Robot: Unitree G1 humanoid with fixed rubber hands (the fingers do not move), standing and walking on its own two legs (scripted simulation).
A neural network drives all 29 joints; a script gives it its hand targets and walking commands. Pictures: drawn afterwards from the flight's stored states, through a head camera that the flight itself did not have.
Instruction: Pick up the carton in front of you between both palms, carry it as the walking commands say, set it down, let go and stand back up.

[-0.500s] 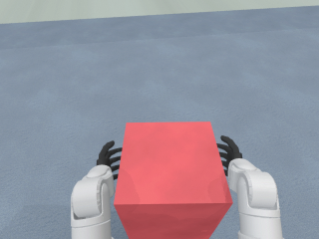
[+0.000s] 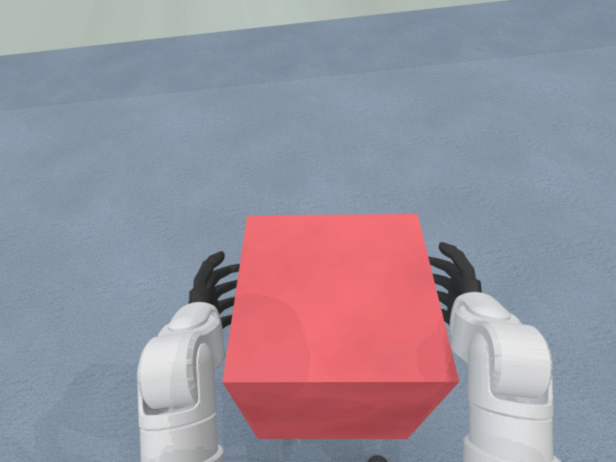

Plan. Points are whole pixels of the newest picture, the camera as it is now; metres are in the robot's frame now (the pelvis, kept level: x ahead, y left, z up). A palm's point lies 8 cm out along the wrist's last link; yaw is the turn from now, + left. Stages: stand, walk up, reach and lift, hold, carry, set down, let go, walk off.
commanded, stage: carry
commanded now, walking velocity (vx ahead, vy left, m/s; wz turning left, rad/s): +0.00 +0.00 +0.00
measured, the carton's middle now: (332, 334) +0.27 +0.00 +0.00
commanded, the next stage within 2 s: hold in 1.56 s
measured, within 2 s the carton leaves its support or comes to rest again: neither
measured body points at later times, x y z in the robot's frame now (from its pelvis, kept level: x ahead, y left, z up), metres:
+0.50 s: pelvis +0.12 +0.02 -0.01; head +0.10 +0.02 +0.44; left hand +0.40 +0.17 +0.07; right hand +0.39 -0.14 +0.08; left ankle +0.06 +0.13 -0.74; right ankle +0.08 -0.08 -0.74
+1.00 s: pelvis +0.09 +0.02 +0.00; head +0.06 +0.02 +0.45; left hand +0.37 +0.17 +0.05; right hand +0.37 -0.14 +0.05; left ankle +0.06 +0.13 -0.74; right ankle +0.08 -0.08 -0.74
